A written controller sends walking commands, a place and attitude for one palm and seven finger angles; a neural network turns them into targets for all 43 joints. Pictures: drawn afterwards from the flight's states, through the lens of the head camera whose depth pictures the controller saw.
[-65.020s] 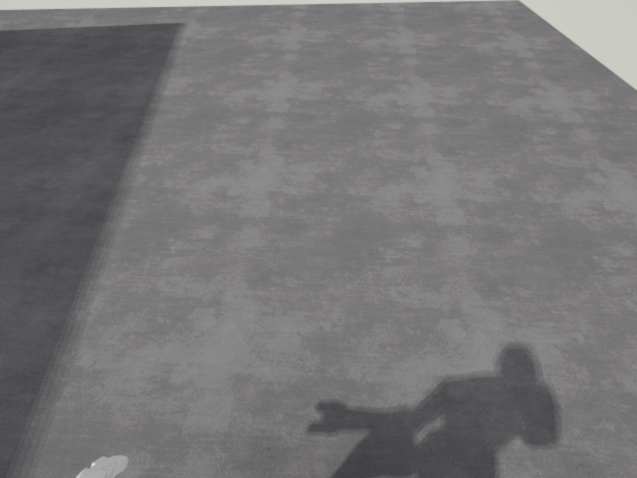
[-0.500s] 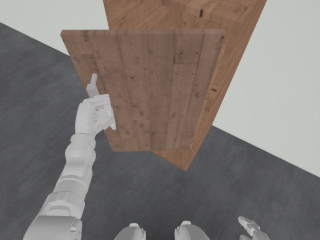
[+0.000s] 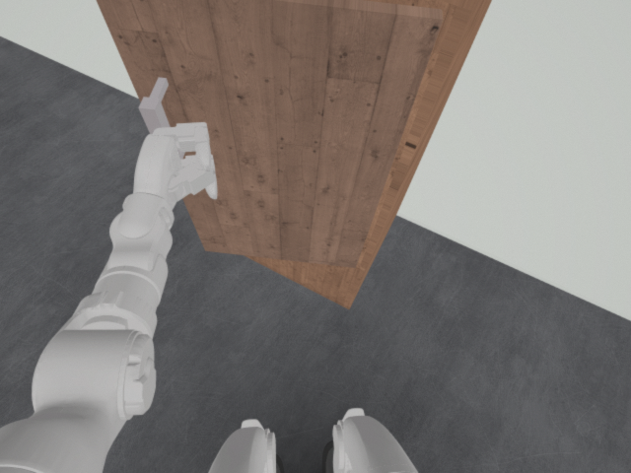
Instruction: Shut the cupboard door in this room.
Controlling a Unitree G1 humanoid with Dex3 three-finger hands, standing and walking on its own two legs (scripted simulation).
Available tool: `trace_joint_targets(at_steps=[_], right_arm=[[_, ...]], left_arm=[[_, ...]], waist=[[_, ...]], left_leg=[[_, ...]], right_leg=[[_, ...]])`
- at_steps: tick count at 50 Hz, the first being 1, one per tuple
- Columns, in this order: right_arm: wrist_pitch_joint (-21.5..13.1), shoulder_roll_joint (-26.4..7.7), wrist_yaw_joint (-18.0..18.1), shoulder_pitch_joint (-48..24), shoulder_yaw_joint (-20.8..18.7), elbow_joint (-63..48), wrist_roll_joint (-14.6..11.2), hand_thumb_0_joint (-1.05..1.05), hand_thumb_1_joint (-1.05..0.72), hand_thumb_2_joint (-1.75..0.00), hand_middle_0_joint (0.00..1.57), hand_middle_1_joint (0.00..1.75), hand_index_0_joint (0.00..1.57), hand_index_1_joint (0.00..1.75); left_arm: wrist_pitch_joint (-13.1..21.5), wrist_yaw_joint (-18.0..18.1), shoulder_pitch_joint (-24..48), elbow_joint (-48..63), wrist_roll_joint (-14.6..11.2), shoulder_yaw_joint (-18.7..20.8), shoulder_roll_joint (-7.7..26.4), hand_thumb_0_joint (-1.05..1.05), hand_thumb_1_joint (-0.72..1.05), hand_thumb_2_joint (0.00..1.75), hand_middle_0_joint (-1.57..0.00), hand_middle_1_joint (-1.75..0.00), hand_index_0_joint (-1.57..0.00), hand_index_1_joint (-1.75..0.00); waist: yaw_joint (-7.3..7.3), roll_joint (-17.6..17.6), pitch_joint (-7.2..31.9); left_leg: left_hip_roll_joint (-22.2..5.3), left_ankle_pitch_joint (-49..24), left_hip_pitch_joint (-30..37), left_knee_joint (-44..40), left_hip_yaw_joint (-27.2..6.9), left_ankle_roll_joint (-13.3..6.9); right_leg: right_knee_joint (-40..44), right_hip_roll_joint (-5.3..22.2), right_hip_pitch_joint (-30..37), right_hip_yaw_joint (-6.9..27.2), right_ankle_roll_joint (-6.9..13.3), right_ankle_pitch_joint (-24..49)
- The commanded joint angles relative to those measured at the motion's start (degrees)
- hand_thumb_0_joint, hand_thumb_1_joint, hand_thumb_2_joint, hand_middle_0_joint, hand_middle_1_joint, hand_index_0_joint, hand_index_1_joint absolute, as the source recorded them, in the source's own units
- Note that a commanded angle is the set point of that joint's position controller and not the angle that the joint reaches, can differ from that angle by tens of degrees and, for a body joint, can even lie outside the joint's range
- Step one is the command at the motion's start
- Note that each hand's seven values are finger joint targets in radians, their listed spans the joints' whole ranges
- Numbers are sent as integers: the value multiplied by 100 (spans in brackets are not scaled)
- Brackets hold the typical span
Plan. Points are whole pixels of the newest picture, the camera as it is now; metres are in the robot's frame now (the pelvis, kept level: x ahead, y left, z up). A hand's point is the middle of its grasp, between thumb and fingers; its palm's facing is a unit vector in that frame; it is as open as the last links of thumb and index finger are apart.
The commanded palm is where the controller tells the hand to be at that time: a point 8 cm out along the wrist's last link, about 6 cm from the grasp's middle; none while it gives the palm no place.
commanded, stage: push the door shut along its arc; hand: left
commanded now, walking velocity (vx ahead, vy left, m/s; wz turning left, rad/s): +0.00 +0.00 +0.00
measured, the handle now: (168, 129) +0.55 +0.16 +0.07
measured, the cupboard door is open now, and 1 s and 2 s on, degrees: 22 8 0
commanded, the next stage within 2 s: pull the fist back off the door in 1.12 s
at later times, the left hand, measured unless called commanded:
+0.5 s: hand (237, 135) +0.53 +0.07 +0.07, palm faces -0.30 -0.95 -0.02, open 3.1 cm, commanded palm +0.53 +0.12 +0.07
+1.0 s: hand (249, 115) +0.57 +0.06 +0.07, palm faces -0.38 -0.92 -0.03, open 3.0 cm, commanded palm +0.59 +0.07 +0.07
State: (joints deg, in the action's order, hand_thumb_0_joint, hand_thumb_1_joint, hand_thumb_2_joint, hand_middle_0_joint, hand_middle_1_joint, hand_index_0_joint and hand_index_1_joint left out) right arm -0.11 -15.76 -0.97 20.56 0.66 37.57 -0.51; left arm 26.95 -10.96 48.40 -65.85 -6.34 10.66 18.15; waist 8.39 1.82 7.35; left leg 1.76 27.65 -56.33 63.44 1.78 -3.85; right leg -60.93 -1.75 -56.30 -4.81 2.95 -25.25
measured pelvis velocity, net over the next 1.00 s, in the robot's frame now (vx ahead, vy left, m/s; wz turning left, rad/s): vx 0.00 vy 0.00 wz -0.03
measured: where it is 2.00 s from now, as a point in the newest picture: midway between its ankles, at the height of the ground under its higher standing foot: outside the picture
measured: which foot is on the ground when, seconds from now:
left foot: down 0.00-1.00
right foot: down 0.00-1.00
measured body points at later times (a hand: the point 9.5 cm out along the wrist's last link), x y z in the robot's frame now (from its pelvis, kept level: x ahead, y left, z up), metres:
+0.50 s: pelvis +0.01 +0.00 -0.01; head +0.15 +0.01 +0.42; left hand +0.54 +0.12 +0.07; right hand -0.01 -0.26 -0.12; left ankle +0.02 +0.08 -0.65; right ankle +0.03 -0.09 -0.65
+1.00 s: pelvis +0.00 +0.00 -0.03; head +0.17 +0.02 +0.39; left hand +0.58 +0.11 +0.08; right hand -0.04 -0.26 -0.12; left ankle +0.02 +0.08 -0.65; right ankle +0.03 -0.09 -0.65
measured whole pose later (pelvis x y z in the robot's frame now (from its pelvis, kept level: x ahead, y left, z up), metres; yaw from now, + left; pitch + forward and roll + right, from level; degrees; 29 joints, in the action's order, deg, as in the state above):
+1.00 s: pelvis +0.00 +0.00 -0.03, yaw -1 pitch +28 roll -4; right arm -1.4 -15.8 -1.0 23.4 2.3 38.2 1.0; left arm 16.0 -20.2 73.3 -76.8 -3.1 10.3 28.7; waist 15.2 3.3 6.7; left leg 0.1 30.2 -69.0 70.9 0.1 -3.6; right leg -65.7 -3.3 -67.7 -6.8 3.5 -26.5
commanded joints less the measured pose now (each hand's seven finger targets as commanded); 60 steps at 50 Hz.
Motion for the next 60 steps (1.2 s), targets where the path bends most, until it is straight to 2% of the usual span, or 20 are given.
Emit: trace_joint_targets(at_steps=[1,5,8,10,12,16,17,20,25,28,30,35,39,40,45,51,52,55,58,60], right_arm=[[-92,-947,12,746,-339,-471,33,0,-90,-90,20,30,20,30],[-31,-983,11,863,-310,-480,38,0,-90,-90,20,30,20,30],[-10,-978,-11,907,-317,-482,35,0,-90,-90,20,30,20,30],[-3,-1029,-5,994,-323,-451,42,0,-90,-90,20,30,20,30],[2,-1022,-7,1023,-315,-446,44,0,-90,-90,20,30,20,30],[18,-1029,-12,1119,-326,-407,50,0,-90,-90,20,30,20,30],[23,-1024,-20,1112,-322,-393,51,0,-90,-90,20,30,20,30],[33,-1075,-5,1229,-313,-341,69,0,-90,-90,20,30,20,30],[52,-1052,-41,1277,-294,-435,102,0,-90,-90,20,30,20,30],[84,-1058,-30,1317,-264,-447,84,0,-90,-90,20,30,20,30],[71,-1070,0,1338,-257,-466,77,0,-90,-90,20,30,20,30],[6,-1065,25,1385,-254,-376,81,0,-90,-90,20,30,20,30],[-74,-1087,54,1490,-253,-229,106,0,-90,-90,20,30,20,30],[-83,-1125,64,1512,-252,-199,118,0,-90,-90,20,30,20,30],[-166,-1128,52,1535,-257,-78,152,0,-90,-90,20,30,20,30],[-235,-1143,44,1605,-257,62,208,0,-90,-90,20,30,20,30],[-238,-1160,58,1630,-256,90,223,0,-90,-90,20,30,20,30],[-282,-1166,62,1675,-253,122,245,0,-90,-90,20,30,20,30],[-301,-1164,66,1701,-237,158,271,0,-90,-90,20,30,20,30],[-334,-1169,61,1716,-254,190,284,0,-90,-90,20,30,20,30]], left_arm=[[345,-156,2875,1140,-29,244,980,0,90,90,-130,-150,-130,-150],[265,-223,3130,941,44,458,1346,0,90,90,-130,-150,-130,-150],[226,-317,3322,930,73,255,1175,0,90,90,-130,-150,-130,-150],[216,-369,3486,890,52,414,1392,0,90,90,-130,-150,-130,-150],[147,-460,3669,897,27,312,1314,0,90,90,-130,-150,-130,-150],[85,-580,3730,918,25,245,1279,0,90,90,-130,-150,-130,-150],[46,-592,3876,923,17,97,1119,0,90,90,-130,-150,-130,-150],[-69,-556,4002,658,35,400,1463,0,90,90,-130,-150,-130,-150],[-140,-578,3948,700,106,574,1676,0,90,90,-130,-150,-130,-150],[-294,-631,4007,359,184,619,1843,0,90,90,-130,-150,-130,-150],[-293,-686,4248,445,198,693,2014,0,90,90,-130,-150,-130,-150],[-413,-879,4721,440,173,409,1809,0,90,90,-130,-150,-130,-150],[-515,-925,5402,359,184,194,1646,0,90,90,-130,-150,-130,-150],[-525,-929,5414,338,211,304,1835,0,90,90,-130,-150,-130,-150],[-626,-1021,5816,366,210,-19,1482,0,90,90,-130,-150,-130,-150],[-789,-975,6190,108,270,-194,1223,0,90,90,-130,-150,-130,-150],[-823,-966,6262,43,277,-118,1330,0,90,90,-130,-150,-130,-150],[-834,-982,6493,43,329,-159,1327,0,90,90,-130,-150,-130,-150],[-940,-979,6633,-107,373,-157,1345,0,90,90,-130,-150,-130,-150],[-918,-993,6832,10,408,-277,1208,0,90,90,-130,-150,-130,-150]], waist=[[243,307,2775],[340,196,2578],[458,320,2576],[469,431,2698],[558,372,2669],[518,668,2926],[614,706,2824],[632,476,2800],[549,610,3083],[661,260,2639],[675,350,2797],[825,685,2968],[1078,821,2918],[1035,867,3056],[1135,1201,3233],[1303,1209,3121],[1366,1021,3045],[1380,1241,3213],[1480,1142,3073],[1484,1452,3303]], left_leg=[[-149,-1644,1903,-737,-704,203],[-172,-1557,1613,-686,-690,173],[-196,-1559,1727,-648,-722,175],[-226,-1740,1878,-604,-784,191],[-225,-1678,1789,-564,-762,165],[-266,-2161,2210,-508,-872,224],[-276,-2119,2235,-509,-890,224],[-272,-2105,2035,-453,-890,193],[-237,-2432,1923,-336,-791,178],[-222,-2018,1293,-281,-682,115],[-220,-2023,1242,-211,-658,101],[-234,-2120,1433,-75,-699,106],[-267,-2053,1623,30,-829,80],[-285,-2115,1687,42,-859,104],[-312,-2307,2068,106,-996,140],[-315,-2226,2073,179,-1070,130],[-305,-2135,1877,228,-1020,106],[-313,-2263,1983,280,-1085,109],[-289,-2077,1710,358,-1009,80],[-310,-2355,2008,404,-1100,91]], right_leg=[[717,-33,1000,483,-91,1260],[704,-54,976,496,-108,1242],[716,-62,795,483,-109,1203],[658,-74,679,457,-94,1271],[692,-81,694,476,-110,1270],[598,-98,490,399,-76,1458],[627,-96,354,390,-86,1398],[592,-112,406,386,-88,1411],[499,-120,661,428,-82,1786],[561,-145,786,483,-115,1663],[511,-146,824,526,-109,1724],[460,-161,526,504,-96,1702],[435,-183,-1,427,-87,1407],[417,-176,-22,422,-86,1401],[324,-198,-481,328,-57,1314],[294,-233,-838,262,-45,1152],[299,-239,-772,265,-55,1149],[191,-242,-932,247,-37,1162],[202,-257,-927,240,-41,1093],[93,-254,-1188,225,-31,1168]])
